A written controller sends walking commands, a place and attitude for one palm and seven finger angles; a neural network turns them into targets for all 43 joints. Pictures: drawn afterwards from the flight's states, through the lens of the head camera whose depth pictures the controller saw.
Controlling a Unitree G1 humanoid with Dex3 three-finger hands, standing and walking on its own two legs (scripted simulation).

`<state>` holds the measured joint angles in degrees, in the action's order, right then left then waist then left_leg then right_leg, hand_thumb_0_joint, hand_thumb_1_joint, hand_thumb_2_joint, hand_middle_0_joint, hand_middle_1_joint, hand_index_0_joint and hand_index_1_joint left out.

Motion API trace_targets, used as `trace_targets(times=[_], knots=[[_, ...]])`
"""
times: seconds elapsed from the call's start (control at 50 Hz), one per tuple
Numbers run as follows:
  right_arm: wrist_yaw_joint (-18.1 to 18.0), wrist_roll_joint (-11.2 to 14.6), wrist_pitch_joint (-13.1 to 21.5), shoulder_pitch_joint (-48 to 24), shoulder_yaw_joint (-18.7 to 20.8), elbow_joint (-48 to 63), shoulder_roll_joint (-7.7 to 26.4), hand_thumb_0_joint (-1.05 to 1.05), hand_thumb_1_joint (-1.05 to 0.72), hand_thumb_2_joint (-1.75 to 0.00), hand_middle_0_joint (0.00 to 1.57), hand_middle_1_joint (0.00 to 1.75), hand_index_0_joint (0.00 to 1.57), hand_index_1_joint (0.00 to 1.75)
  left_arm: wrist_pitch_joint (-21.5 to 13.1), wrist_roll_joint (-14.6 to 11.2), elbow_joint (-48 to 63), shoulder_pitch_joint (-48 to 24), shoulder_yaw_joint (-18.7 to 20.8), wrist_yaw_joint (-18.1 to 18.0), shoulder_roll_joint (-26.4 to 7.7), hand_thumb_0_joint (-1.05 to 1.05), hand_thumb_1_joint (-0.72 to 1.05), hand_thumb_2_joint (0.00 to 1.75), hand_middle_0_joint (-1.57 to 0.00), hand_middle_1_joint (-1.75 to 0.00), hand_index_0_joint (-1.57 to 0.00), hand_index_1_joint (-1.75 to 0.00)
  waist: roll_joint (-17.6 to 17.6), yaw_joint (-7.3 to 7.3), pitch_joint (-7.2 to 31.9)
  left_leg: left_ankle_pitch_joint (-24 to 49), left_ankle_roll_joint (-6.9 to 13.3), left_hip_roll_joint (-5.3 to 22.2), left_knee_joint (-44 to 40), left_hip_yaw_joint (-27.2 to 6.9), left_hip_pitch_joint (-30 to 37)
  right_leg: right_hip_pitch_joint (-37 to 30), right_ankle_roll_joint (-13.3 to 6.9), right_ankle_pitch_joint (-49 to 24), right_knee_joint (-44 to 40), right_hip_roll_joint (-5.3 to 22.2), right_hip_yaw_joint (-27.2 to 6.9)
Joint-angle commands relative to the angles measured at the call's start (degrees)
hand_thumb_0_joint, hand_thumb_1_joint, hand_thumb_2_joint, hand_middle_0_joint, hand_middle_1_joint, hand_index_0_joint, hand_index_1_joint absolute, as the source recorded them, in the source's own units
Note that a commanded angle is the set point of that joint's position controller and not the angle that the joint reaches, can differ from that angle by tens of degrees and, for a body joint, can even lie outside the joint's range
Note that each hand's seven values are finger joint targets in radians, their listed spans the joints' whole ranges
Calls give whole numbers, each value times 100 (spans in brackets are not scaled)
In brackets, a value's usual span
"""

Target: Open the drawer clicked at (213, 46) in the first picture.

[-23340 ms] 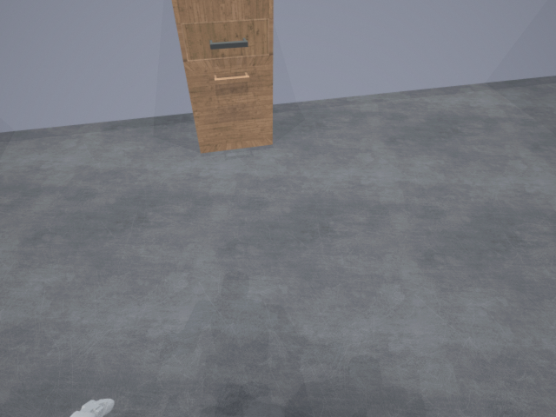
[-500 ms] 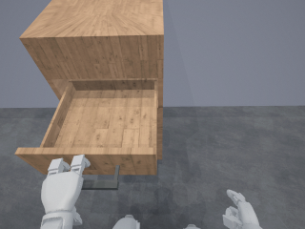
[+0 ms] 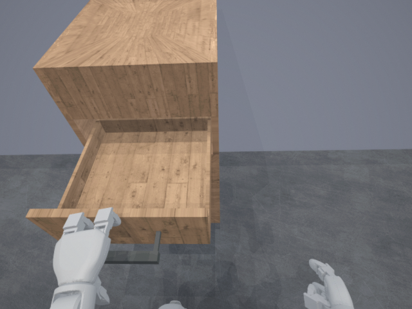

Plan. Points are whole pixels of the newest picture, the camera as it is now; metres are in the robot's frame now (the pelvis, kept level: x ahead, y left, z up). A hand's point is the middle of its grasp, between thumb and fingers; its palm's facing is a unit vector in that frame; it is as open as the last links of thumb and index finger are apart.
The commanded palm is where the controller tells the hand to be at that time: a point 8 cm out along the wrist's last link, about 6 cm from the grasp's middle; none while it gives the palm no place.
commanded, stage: lift the hand off the handle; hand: left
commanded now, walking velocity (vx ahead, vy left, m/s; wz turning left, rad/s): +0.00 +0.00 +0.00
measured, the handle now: (122, 246) +0.26 +0.22 -0.08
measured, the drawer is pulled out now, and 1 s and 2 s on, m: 0.30 0.30 0.30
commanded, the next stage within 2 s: draw the hand back to the body in 1.00 s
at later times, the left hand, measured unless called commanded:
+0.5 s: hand (88, 250) +0.21 +0.23 +0.03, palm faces +0.04 -0.09 -1.00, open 13.8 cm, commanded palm +0.20 +0.23 +0.08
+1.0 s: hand (83, 244) +0.21 +0.23 +0.06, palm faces +0.04 -0.10 -0.99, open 13.9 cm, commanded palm +0.20 +0.22 +0.11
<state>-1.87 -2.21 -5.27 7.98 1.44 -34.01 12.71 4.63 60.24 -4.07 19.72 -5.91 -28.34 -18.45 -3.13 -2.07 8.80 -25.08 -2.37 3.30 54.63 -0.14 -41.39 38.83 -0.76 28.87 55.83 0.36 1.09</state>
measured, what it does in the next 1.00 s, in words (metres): stands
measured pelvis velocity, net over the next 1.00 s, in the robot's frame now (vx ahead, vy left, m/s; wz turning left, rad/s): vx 0.02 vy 0.00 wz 0.00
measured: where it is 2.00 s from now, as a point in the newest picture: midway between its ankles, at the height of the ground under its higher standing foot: outside the picture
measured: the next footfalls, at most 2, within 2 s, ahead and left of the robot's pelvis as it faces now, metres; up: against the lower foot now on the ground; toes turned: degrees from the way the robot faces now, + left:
none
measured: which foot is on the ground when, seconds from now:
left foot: down 0.00-1.00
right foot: down 0.00-1.00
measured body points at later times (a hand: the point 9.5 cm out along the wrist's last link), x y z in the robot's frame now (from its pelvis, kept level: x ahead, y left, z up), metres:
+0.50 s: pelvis +0.01 +0.00 +0.01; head +0.04 -0.03 +0.46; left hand +0.21 +0.24 +0.08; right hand +0.21 -0.22 -0.09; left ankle +0.02 +0.15 -0.68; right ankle -0.01 -0.11 -0.68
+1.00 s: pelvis +0.02 +0.00 +0.03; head +0.03 -0.04 +0.48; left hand +0.21 +0.23 +0.12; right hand +0.22 -0.22 -0.07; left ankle +0.02 +0.15 -0.68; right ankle -0.01 -0.11 -0.68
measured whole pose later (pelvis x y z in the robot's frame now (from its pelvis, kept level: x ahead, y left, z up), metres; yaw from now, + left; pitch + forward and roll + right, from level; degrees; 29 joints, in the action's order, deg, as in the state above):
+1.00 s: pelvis +0.02 +0.00 +0.03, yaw +0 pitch +7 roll +1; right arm -0.1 -1.0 -4.5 8.1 0.7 -32.3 13.0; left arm 5.9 57.2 9.2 24.5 -5.4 -19.2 -20.8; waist -4.3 -4.1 6.4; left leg -21.7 -2.4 2.9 43.7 0.2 -28.6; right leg 26.2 -0.7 25.6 45.2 0.6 1.1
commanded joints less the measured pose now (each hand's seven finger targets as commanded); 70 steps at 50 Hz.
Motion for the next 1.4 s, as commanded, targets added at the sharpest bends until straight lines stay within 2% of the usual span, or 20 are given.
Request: trace_targets(times=[0.0, 0.08, 0.2, 0.26, 0.32, 0.36, 0.54, 0.66, 0.68, 0.76, 0.92, 0.96, 1.02, 1.06, 1.16, 1.22, 1.26, 1.28, 1.36, 1.38], knots=[[-60, -23, 301, -682, 152, 898, 583, 0, -90, -90, 20, 30, 20, 30, -9, -33, 1281, -498, 634, -142, -956, 0, -50, 30, -30, -120, -30, -120, 364, 21, 982, 1181, 388, -459, -686, 238, 1126, -548, -28, -2054, -1193, -164, -8], [-61, 12, 323, -650, 162, 895, 577, 0, -90, -90, 20, 30, 20, 30, -52, -65, 1158, -308, 557, 11, -865, 0, -50, 30, -30, -120, -30, -120, 334, 40, 675, 1112, 390, -458, -800, 224, 1143, -578, -36, -1968, -1305, -170, 11], [-42, -21, 343, -644, 151, 917, 575, 0, -90, -90, 20, 30, 20, 30, -198, -72, 1494, -678, 583, 173, -991, 0, -50, 30, -30, -120, -30, -120, 238, 11, 888, 1223, 392, -453, -918, 201, 1442, -628, -39, -1877, -1374, -163, 48], [-8, -36, 364, -642, 146, 943, 551, 0, -90, -90, 20, 30, 20, 30, -271, -83, 1627, -382, 637, 183, -999, 0, -50, 30, -30, -120, -30, -120, 242, -58, 1013, 1450, 385, -458, -917, 218, 1531, -792, -48, -2200, -1347, -147, 52], [57, -17, 355, -632, 182, 970, 533, 0, -90, -90, 20, 30, 20, 30, -268, -63, 1694, -52, 594, 159, -892, 0, -50, 30, -30, -120, -30, -120, 132, -59, 850, 1602, 372, -426, -943, 236, 1570, -801, -74, -2357, -1332, -174, 114], [84, -8, 325, -696, 150, 995, 543, 0, -90, -90, 20, 30, 20, 30, -219, -74, 1666, 143, 839, 154, -1074, 0, -50, 30, -30, -120, -30, -120, 320, -137, 895, 1610, 349, -440, -981, 253, 1504, -949, -58, -2462, -1360, -173, 61], [74, 48, 355, -716, 158, 1037, 555, 0, -90, -90, 20, 30, 20, 30, -59, -178, 2068, -334, 434, 372, -840, 0, -50, 30, -30, -120, -30, -120, 141, 36, 678, 1518, 385, -383, -1224, 191, 1832, -903, -69, -2060, -1590, -180, 132], [134, 15, 393, -706, 104, 1104, 517, 0, -90, -90, 20, 30, 20, 30, -144, -139, 2337, -155, 411, 528, -911, 0, -50, 30, -30, -120, -30, -120, 163, -106, 708, 1654, 384, -387, -1303, 178, 1992, -973, -69, -2103, -1643, -161, 134], [123, 46, 391, -676, 141, 1064, 502, 0, -90, -90, 20, 30, 20, 30, -145, -132, 2216, -4, 619, 514, -1038, 0, -50, 30, -30, -120, -30, -120, 281, -124, 626, 1684, 379, -364, -1331, 187, 1952, -1068, -78, -2192, -1641, -184, 159], [192, 46, 374, -747, 86, 1151, 491, 0, -90, -90, 20, 30, 20, 30, -77, -102, 2394, 257, 713, 480, -1060, 0, -50, 30, -30, -120, -30, -120, 160, -248, 729, 1840, 331, -372, -1395, 216, 1998, -1221, -93, -2380, -1638, -187, 127], [146, 110, 396, -771, 90, 1129, 507, 0, -90, -90, 20, 30, 20, 30, 94, -259, 2392, -28, 496, 712, -915, 0, -50, 30, -30, -120, -30, -120, 299, -65, 297, 1574, 383, -371, -1551, 214, 2065, -1217, -32, -2193, -1920, -159, 108], [126, 92, 414, -776, 69, 1117, 530, 0, -90, -90, 20, 30, 20, 30, 44, -271, 2331, -118, 515, 821, -989, 0, -50, 30, -30, -120, -30, -120, 472, -96, 357, 1505, 398, -394, -1565, 218, 2082, -1234, -2, -2153, -1995, -136, 58], [110, 82, 448, -757, 83, 1114, 514, 0, -90, -90, 20, 30, 20, 30, -93, -266, 2387, -159, 457, 920, -968, 0, -50, 30, -30, -120, -30, -120, 363, -113, 375, 1554, 413, -408, -1574, 220, 2117, -1313, -11, -2303, -1993, -101, 48], [109, 51, 456, -719, 76, 1105, 521, 0, -90, -90, 20, 30, 20, 30, -215, -236, 2465, -104, 653, 918, -1150, 0, -50, 30, -30, -120, -30, -120, 338, -186, 603, 1657, 404, -426, -1539, 233, 2172, -1379, -19, -2383, -1974, -95, 25], [136, 19, 441, -736, 102, 1128, 487, 0, -90, -90, 20, 30, 20, 30, -371, -199, 2833, 51, 1046, 722, -1402, 0, -50, 30, -30, -120, -30, -120, -16, -248, 662, 1820, 369, -427, -1484, 280, 2266, -1377, -70, -2497, -1953, -103, 10], [138, 65, 432, -754, 136, 1125, 483, 0, -90, -90, 20, 30, 20, 30, -292, -288, 2801, 186, 1116, 663, -1360, 0, -50, 30, -30, -120, -30, -120, 34, -211, 546, 1814, 362, -395, -1517, 294, 2226, -1424, -52, -2587, -1969, -104, 45], [137, 100, 422, -802, 116, 1118, 525, 0, -90, -90, 20, 30, 20, 30, -174, -397, 2675, 309, 1211, 726, -1413, 0, -50, 30, -30, -120, -30, -120, 313, -240, 533, 1753, 368, -405, -1571, 285, 2174, -1531, -10, -2631, -2057, -92, 25], [120, 148, 422, -801, 133, 1140, 518, 0, -90, -90, 20, 30, 20, 30, -108, -454, 2583, 515, 1245, 778, -1429, 0, -50, 30, -30, -120, -30, -120, 348, -234, 346, 1702, 371, -398, -1613, 297, 2088, -1582, -4, -2651, -2085, -95, 11], [105, 184, 441, -868, 81, 1197, 579, 0, -90, -90, 20, 30, 20, 30, 7, -636, 2839, 505, 1071, 1117, -1413, 0, -50, 30, -30, -120, -30, -120, 400, -242, 481, 1768, 398, -407, -1742, 297, 2256, -1753, 54, -2723, -2195, -42, 30], [87, 197, 457, -879, 88, 1235, 561, 0, -90, -90, 20, 30, 20, 30, -16, -684, 2930, 583, 1014, 1200, -1392, 0, -50, 30, -30, -120, -30, -120, 388, -208, 297, 1734, 416, -386, -1775, 296, 2262, -1730, 54, -2674, -2234, -28, 29]])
